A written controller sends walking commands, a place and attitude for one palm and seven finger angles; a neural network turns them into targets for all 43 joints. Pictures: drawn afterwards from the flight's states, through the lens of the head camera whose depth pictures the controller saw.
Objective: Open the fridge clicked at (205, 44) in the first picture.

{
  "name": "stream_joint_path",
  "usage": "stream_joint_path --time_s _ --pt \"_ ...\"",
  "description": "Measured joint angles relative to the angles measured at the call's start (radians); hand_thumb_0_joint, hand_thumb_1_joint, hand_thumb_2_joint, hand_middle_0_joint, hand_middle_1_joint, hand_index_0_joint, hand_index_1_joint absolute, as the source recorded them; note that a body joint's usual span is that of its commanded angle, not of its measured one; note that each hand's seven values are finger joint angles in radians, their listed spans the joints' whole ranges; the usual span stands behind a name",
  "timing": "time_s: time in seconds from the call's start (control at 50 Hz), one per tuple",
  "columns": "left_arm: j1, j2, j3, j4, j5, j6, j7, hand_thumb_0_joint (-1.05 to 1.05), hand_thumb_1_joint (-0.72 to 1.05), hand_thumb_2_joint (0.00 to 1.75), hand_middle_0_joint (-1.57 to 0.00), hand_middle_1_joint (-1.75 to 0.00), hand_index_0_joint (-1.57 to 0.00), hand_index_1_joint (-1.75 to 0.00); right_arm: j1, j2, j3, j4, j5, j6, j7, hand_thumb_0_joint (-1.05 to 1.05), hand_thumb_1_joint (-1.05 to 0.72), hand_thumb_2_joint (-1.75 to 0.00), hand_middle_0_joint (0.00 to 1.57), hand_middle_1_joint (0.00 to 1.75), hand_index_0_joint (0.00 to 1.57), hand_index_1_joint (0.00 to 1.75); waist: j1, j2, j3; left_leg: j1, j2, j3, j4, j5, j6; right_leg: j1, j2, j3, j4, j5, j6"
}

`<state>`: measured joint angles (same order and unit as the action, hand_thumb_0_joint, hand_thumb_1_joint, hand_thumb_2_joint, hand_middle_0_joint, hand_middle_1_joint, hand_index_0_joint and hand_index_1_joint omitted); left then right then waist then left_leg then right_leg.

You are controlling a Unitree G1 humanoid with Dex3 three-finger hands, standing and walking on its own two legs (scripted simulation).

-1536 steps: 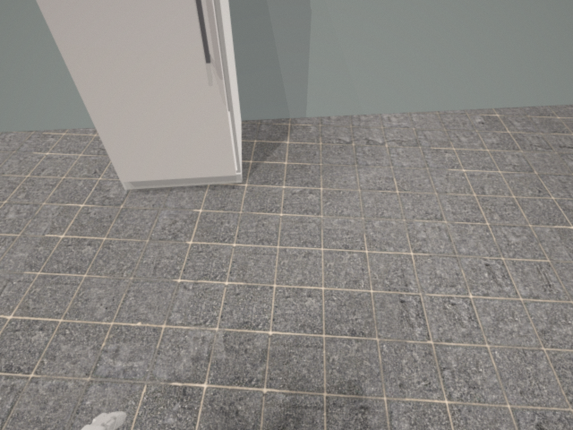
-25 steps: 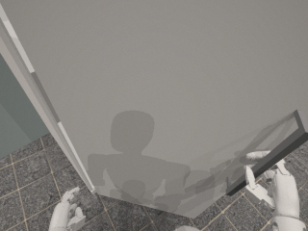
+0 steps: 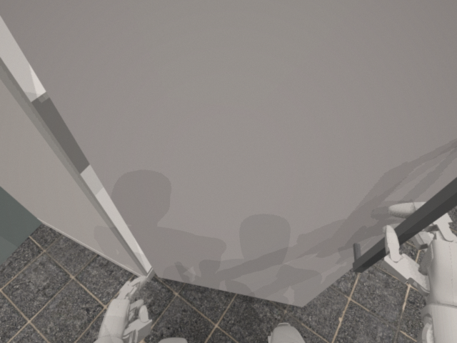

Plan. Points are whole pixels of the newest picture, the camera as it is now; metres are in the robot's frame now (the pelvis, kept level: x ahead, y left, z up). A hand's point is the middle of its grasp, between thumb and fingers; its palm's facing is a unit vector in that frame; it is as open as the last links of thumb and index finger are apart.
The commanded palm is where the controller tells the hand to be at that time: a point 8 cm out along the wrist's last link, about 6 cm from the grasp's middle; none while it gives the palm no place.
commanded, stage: stop walking and hold the door back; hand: right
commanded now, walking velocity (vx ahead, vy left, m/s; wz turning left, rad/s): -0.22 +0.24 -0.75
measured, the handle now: (401, 221) +0.29 -0.24 +0.10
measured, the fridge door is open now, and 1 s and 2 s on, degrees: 75 72 76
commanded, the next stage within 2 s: loosen the grip on the handle in 1.26 s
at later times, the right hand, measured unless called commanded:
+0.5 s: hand (392, 265) +0.22 -0.21 +0.10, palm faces +0.33 +0.90 -0.29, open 5.4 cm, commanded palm +0.20 -0.27 +0.09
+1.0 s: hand (388, 228) +0.28 -0.22 +0.10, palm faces +0.28 +0.94 -0.20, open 5.4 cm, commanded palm +0.22 -0.27 +0.09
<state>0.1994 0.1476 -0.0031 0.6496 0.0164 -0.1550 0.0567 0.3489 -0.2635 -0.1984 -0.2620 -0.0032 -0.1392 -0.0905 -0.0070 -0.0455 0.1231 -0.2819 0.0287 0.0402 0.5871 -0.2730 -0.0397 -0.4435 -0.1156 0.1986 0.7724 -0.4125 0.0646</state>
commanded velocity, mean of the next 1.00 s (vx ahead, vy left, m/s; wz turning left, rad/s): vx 0.15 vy -0.06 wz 0.00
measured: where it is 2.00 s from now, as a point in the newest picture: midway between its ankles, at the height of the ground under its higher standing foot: outside the picture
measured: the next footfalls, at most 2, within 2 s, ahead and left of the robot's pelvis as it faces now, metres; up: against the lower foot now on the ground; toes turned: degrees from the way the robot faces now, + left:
right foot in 0.36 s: -0.08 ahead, -0.08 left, +0.00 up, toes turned -13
right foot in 0.88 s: -0.06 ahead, -0.11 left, +0.00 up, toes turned -5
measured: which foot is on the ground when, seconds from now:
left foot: down 0.00-0.88, up 0.90-1.00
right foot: up 0.00-0.34, down 0.36-0.56, up 0.58-0.86, down 0.88-1.00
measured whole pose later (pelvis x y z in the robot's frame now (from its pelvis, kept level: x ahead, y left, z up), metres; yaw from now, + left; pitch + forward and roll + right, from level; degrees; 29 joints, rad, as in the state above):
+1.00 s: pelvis -0.10 +0.02 +0.01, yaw -6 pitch -1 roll +1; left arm 0.32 0.24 0.01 0.68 -0.01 -0.08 0.08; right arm -0.35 -0.34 -0.24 0.49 0.02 -0.17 -0.05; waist 0.10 0.03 0.10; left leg -0.32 -0.01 0.04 0.65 -0.37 -0.02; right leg -0.23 -0.08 -0.11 0.52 -0.27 0.00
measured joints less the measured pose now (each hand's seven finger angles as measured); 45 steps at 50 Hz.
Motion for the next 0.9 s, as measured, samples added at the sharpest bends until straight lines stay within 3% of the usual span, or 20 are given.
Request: stream_joint_path --time_s 0.06,0.1,0.18,0.3,0.36,0.4,0.46,0.5,0.54,0.56,0.58,0.62,0.66,0.7,0.8,0.86,0.9 --pt "-0.032 0.04 0.034 0.051 0.002 0.022 0.019 0.01 0.9 0.9 -0.21 -0.3 -0.21 -0.3 -0.007 0.01 0.004 0.031 0.003 0.009 0.011 -0.06 -0.67 -0.79 0.39 1.34 0.33 1.4 0.003 0.015 0.007 -0.004 0.04 0.025 0.01 -0.003 0.029 -0.109 0.088 -0.122 0.42 -0.114 -0.009" --pt "-0.032 0.063 0.043 0.059 0.0 0.03 0.037 0.01 0.9 0.9 -0.21 -0.3 -0.21 -0.3 -0.028 0.0 0.016 0.078 0.004 -0.003 0.022 -0.07 -0.66 -0.79 0.39 1.34 0.35 1.4 0.002 0.026 0.001 0.01 0.058 0.044 -0.025 0.019 0.033 -0.112 0.115 -0.206 0.517 -0.085 -0.003" --pt "-0.02 0.101 0.039 0.048 -0.008 0.05 0.058 0.01 0.91 0.9 -0.21 -0.3 -0.2 -0.3 -0.151 -0.022 0.056 0.239 0.013 -0.023 0.018 -0.08 -0.62 -0.8 0.42 1.36 0.39 1.4 0.002 0.04 -0.036 0.023 0.08 0.1 -0.086 0.064 0.045 -0.004 0.142 -0.275 0.336 -0.032 -0.025" --pt "-0.026 0.133 0.027 0.011 -0.012 0.061 0.052 0.01 0.91 0.9 -0.2 -0.3 -0.2 -0.3 -0.363 0.004 0.101 0.413 0.012 -0.016 -0.01 -0.05 -0.63 -0.83 0.44 1.39 0.46 1.4 -0.028 0.083 -0.073 -0.013 0.09 0.14 -0.121 0.123 0.062 0.2 0.136 -0.27 -0.079 -0.048 -0.068" --pt "-0.045 0.142 0.018 -0.018 -0.008 0.067 0.044 0.01 0.91 0.9 -0.2 -0.3 -0.2 -0.3 -0.467 0.006 0.108 0.494 0.012 -0.015 -0.022 -0.04 -0.63 -0.81 0.44 1.39 0.47 1.4 -0.021 0.089 -0.076 -0.068 0.088 0.134 -0.068 0.11 0.049 0.291 0.128 -0.262 -0.307 0.024 -0.097" --pt "-0.054 0.129 0.015 -0.03 -0.011 0.071 0.043 0.01 0.91 0.9 -0.2 -0.3 -0.2 -0.3 -0.539 -0.006 0.11 0.573 0.014 -0.02 -0.021 -0.04 -0.64 -0.8 0.44 1.4 0.47 1.4 -0.009 0.08 -0.054 -0.101 0.064 0.098 0.044 -0.042 0.019 0.28 0.121 -0.256 -0.298 0.139 -0.098" --pt "-0.029 0.091 0.002 -0.026 -0.028 0.075 0.04 0.01 0.91 0.9 -0.2 -0.3 -0.2 -0.3 -0.631 -0.03 0.12 0.7 0.001 -0.007 -0.007 -0.03 -0.66 -0.8 0.44 1.4 0.46 1.4 0.009 0.038 -0.048 -0.137 0.008 0.064 0.231 -0.145 0.004 0.27 0.094 -0.232 -0.282 0.146 -0.09" --pt "0.003 0.072 -0.013 -0.015 -0.038 0.083 0.039 0.0 0.91 0.9 -0.2 -0.3 -0.2 -0.3 -0.701 -0.036 0.122 0.788 0.003 0.0 0.01 -0.03 -0.66 -0.8 0.44 1.4 0.47 1.4 0.006 0.013 -0.048 -0.109 -0.013 0.063 0.204 -0.136 0.001 0.254 0.079 -0.215 -0.259 0.137 -0.084" --pt "0.035 0.056 -0.032 0.002 -0.043 0.094 0.038 0.0 0.9 0.9 -0.2 -0.3 -0.2 -0.3 -0.77 -0.046 0.118 0.865 0.005 0.005 0.026 -0.02 -0.66 -0.8 0.44 1.4 0.47 1.4 -0.008 0.01 -0.049 -0.037 -0.019 0.06 0.082 -0.12 0.003 0.222 0.074 -0.213 -0.194 0.108 -0.074" --pt "0.047 0.048 -0.04 0.012 -0.044 0.099 0.037 0.0 0.9 0.9 -0.21 -0.3 -0.2 -0.3 -0.804 -0.055 0.113 0.896 0.006 0.006 0.033 -0.02 -0.66 -0.8 0.44 1.4 0.48 1.4 -0.014 0.021 -0.054 -0.012 -0.018 0.04 0.021 -0.111 0.021 0.191 0.077 -0.221 -0.138 0.075 -0.074" --pt "0.044 0.046 -0.045 0.03 -0.044 0.107 0.035 0.0 0.9 0.9 -0.21 -0.3 -0.2 -0.3 -0.834 -0.059 0.097 0.925 0.007 0.003 0.035 -0.02 -0.66 -0.8 0.44 1.4 0.48 1.4 -0.014 0.02 -0.044 -0.025 -0.022 0.035 0.023 -0.026 0.046 0.158 0.077 -0.219 -0.058 0.009 -0.074" --pt "0.031 0.052 -0.039 0.069 -0.039 0.122 0.036 0.01 0.9 0.9 -0.21 -0.3 -0.21 -0.3 -0.88 -0.053 0.058 0.977 0.01 -0.003 0.036 -0.04 -0.68 -0.8 0.45 1.4 0.48 1.4 0.008 0.006 -0.009 -0.034 -0.022 0.042 0.054 0.022 0.077 0.082 0.093 -0.191 0.139 -0.06 -0.069" --pt "0.035 0.064 -0.029 0.098 -0.035 0.119 0.037 0.01 0.9 0.9 -0.21 -0.3 -0.21 -0.3 -0.903 -0.054 0.028 1.016 0.004 -0.006 0.042 -0.05 -0.69 -0.8 0.45 1.4 0.47 1.4 0.023 0.008 0.005 -0.034 -0.012 0.029 0.042 0.028 0.08 0.017 0.11 -0.193 0.272 -0.051 -0.064" --pt "0.047 0.079 -0.024 0.118 -0.031 0.109 0.04 0.01 0.9 0.9 -0.21 -0.3 -0.21 -0.3 -0.918 -0.062 0.001 1.058 0.002 -0.02 0.054 -0.06 -0.7 -0.81 0.45 1.4 0.47 1.4 0.04 0.02 0.007 -0.032 0.001 0.011 0.013 0.041 0.072 -0.019 0.11 -0.211 0.31 -0.016 -0.061" --pt "0.095 0.122 -0.015 0.127 -0.027 0.08 0.048 0.01 0.9 0.9 -0.21 -0.3 -0.21 -0.3 -0.926 -0.085 -0.047 1.1 -0.007 -0.051 0.067 -0.06 -0.68 -0.81 0.45 1.4 0.49 1.4 0.083 0.064 -0.005 -0.023 0.027 -0.023 -0.047 0.075 0.049 0.062 0.085 -0.269 0.024 0.038 -0.063" --pt "0.12 0.155 0.003 0.104 -0.026 0.065 0.047 0.01 0.9 0.9 -0.21 -0.3 -0.2 -0.3 -0.885 -0.079 -0.058 1.027 0.0 -0.048 0.06 -0.03 -0.69 -0.8 0.45 1.4 0.49 1.4 0.106 0.059 -0.013 -0.024 0.013 -0.031 -0.034 0.064 0.032 0.185 0.073 -0.288 -0.214 0.126 -0.062" --pt "0.12 0.152 0.019 0.09 -0.028 0.064 0.046 0.01 0.91 0.9 -0.21 -0.3 -0.2 -0.3 -0.837 -0.08 -0.05 0.942 0.012 -0.053 0.054 -0.02 -0.71 -0.8 0.45 1.4 0.48 1.4 0.116 0.08 -0.012 -0.034 0.015 -0.047 0.006 0.033 0.024 0.214 0.08 -0.298 -0.251 0.165 -0.063"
